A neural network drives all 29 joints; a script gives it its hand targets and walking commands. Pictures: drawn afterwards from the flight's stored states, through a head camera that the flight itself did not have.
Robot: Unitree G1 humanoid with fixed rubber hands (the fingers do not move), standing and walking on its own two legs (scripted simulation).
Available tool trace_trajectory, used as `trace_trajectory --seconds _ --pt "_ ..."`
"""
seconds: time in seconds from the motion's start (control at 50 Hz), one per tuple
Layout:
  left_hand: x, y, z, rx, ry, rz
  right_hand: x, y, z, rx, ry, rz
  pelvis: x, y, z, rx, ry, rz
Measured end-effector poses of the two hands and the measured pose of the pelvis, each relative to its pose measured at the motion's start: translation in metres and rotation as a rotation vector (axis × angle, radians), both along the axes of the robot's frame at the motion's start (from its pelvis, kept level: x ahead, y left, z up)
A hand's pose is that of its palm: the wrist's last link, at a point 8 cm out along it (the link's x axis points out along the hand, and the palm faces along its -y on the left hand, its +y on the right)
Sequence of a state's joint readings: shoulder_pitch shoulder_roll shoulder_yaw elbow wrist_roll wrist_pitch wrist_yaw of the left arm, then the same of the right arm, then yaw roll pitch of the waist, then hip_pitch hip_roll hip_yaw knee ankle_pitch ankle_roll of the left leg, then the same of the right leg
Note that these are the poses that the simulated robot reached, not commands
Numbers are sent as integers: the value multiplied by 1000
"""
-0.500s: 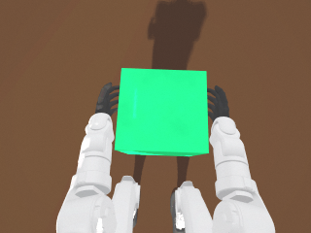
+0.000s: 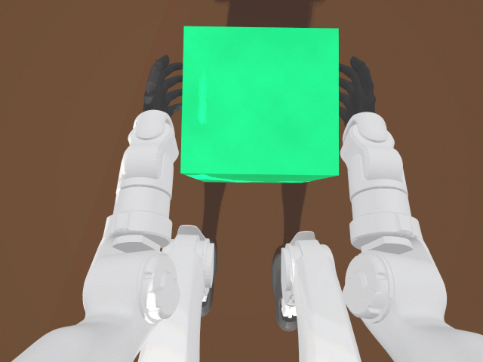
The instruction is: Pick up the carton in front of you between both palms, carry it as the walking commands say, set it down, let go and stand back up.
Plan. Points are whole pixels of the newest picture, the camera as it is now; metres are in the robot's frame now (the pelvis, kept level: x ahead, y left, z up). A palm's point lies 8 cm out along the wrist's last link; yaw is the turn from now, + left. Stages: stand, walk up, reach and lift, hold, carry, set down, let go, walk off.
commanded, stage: set down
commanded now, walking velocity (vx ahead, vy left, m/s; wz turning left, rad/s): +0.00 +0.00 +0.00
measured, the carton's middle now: (255, 123) +0.49 +0.00 -0.18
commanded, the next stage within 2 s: none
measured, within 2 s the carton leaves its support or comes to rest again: rests again in 1.02 s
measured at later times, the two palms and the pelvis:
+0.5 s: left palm (179, 114) +0.53 +0.15 -0.25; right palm (326, 119) +0.53 -0.15 -0.26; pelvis -0.01 -0.01 -0.10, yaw +0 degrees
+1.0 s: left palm (180, 118) +0.53 +0.16 -0.28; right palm (320, 126) +0.53 -0.15 -0.29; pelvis -0.01 -0.01 -0.13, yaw +0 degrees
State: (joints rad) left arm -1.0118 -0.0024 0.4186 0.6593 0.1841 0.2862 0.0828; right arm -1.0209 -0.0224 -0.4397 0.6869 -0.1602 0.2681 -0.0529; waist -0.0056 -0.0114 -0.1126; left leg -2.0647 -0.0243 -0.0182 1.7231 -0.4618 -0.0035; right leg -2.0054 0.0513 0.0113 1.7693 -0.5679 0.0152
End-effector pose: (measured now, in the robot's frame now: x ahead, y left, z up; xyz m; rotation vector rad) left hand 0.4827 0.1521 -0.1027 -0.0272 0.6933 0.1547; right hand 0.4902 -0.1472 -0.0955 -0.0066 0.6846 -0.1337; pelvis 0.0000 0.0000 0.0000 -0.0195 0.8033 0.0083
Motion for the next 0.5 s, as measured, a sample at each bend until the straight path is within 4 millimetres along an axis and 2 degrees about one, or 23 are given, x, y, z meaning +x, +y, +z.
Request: trace_trajectory --seconds 0.42,0.5 --pt "31 -4 -134 32 36 -10 36 -5 -136 -18 35 40 -9 -7 -84 15 -7 -16" --pt "44 -1 -149 53 53 -26 40 -2 -161 -18 48 47 -7 -8 -97 19 -22 -15"
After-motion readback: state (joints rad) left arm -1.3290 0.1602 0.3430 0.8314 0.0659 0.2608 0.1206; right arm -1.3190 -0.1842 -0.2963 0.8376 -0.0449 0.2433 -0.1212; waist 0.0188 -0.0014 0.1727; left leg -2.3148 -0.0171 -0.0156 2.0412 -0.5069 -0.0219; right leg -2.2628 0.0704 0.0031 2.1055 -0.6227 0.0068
